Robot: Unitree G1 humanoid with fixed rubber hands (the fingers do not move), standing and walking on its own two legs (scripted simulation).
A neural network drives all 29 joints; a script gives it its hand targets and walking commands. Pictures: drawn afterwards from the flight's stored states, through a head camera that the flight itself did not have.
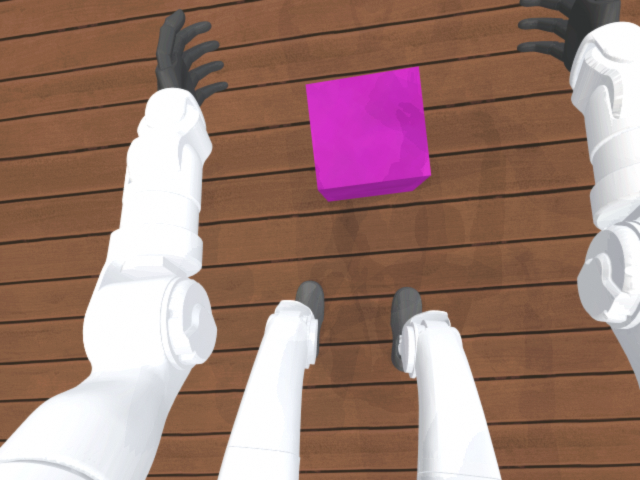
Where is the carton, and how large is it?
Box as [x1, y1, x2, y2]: [306, 66, 430, 201]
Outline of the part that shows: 418,66 306,84 318,190 328,201 412,190 430,175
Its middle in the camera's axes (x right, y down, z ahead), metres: +0.10 -0.21 +0.84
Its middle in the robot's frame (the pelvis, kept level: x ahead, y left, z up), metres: +0.55 +0.02 -0.53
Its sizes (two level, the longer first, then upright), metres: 0.210 0.200 0.250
